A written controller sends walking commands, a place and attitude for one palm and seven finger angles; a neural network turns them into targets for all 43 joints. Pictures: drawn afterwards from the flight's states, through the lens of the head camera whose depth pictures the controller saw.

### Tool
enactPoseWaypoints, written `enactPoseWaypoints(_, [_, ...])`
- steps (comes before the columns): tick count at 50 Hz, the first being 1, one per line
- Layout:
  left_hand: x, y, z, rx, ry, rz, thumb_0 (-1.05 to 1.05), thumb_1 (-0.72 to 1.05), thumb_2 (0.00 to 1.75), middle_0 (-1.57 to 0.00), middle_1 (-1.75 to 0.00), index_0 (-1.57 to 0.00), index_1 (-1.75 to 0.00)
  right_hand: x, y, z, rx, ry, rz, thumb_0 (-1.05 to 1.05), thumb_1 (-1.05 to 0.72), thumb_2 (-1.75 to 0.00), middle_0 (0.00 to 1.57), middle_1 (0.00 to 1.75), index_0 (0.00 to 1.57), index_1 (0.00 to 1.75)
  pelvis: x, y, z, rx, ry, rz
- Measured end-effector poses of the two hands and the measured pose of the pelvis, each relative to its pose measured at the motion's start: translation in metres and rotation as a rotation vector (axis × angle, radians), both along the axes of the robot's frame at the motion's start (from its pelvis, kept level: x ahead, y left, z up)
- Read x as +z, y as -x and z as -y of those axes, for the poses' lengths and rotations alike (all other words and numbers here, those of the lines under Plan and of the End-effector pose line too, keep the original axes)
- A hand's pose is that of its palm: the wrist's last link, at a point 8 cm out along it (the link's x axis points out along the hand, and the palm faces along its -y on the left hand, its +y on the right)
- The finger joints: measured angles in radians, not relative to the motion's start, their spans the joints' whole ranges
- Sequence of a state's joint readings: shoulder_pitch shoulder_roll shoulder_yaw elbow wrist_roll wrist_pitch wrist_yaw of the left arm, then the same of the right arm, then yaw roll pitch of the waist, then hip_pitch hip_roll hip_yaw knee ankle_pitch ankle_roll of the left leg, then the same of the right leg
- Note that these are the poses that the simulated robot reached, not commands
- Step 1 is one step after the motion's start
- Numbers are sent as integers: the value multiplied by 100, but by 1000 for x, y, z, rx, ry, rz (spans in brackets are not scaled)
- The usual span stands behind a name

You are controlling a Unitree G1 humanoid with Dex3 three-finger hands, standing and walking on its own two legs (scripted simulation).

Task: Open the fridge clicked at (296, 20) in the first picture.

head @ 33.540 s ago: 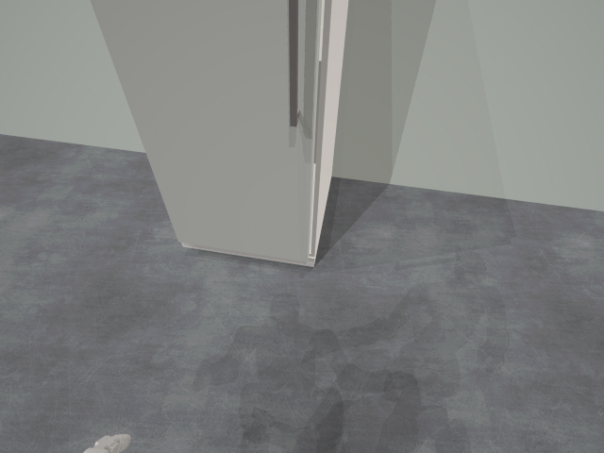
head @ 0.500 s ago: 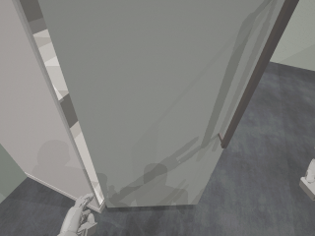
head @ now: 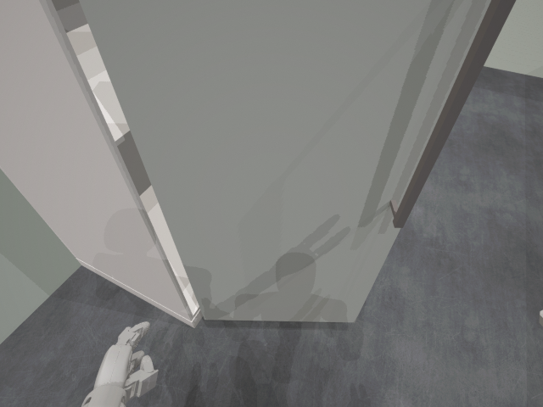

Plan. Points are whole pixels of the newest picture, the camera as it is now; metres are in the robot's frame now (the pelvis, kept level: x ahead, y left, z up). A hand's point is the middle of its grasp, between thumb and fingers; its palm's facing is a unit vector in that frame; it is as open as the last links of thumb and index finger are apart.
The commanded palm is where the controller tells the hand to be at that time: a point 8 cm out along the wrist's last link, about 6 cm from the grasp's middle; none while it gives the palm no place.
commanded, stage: step back with the hand held close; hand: right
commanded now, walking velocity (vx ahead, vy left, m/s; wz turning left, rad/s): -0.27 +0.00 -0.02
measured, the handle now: (439, 116) +0.48 -0.23 +0.20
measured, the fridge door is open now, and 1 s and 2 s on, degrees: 64 64 64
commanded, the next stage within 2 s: stop stepping back and stand still in 0.82 s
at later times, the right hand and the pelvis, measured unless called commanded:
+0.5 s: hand out of the picture +0.11 -0.30 +0.17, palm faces +0.51 +0.78 -0.37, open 7.4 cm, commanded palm +0.04 -0.33 +0.18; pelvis -0.08 -0.02 -0.01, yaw -4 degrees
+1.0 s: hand out of the picture +0.03 -0.29 +0.16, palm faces +0.39 +0.82 -0.41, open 7.4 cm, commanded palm -0.05 -0.32 +0.18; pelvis -0.19 -0.02 -0.02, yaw +0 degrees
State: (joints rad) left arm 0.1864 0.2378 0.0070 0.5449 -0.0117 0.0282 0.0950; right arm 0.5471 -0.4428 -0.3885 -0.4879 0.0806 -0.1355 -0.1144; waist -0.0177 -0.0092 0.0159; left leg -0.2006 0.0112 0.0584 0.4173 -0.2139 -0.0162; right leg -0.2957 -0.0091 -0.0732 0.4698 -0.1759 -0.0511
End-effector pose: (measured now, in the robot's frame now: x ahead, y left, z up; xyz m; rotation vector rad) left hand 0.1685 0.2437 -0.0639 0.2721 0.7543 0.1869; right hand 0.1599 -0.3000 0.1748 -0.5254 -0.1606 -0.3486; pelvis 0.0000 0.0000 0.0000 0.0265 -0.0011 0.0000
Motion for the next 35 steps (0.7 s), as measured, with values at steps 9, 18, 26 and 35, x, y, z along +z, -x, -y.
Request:
enactPoseWaypoints(9, [-3,28,24,-44,4,41,1,90,90,-20,-30,-20,-30,3,38,25,-46,45,95,1,-89,-90,21,30,22,30,-8,31,13,-47,-10,6])
enactPoseWaypoints(18, [-13,48,39,-129,13,15,1,90,90,-20,-30,-21,-30,-5,92,27,-102,25,108,1,-89,-90,21,30,22,30,-11,59,11,-72,-27,-2])
enactPoseWaypoints(26, [-2,64,43,-130,-36,65,1,90,90,-20,-31,-21,-30,3,100,32,-59,25,236,1,-88,-90,21,30,22,30,-13,79,17,-86,-55,22])
enactPoseWaypoints(35, [-5,81,41,-156,-1,77,1,90,90,-20,-31,-21,-30,6,137,31,-53,91,180,1,-89,-90,21,30,21,30,-17,109,9,-60,-32,-75])
